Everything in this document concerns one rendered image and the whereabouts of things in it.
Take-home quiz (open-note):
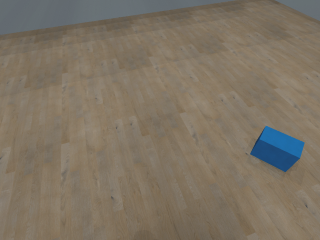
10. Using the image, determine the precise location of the carton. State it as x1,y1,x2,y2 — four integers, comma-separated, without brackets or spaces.
250,126,305,172

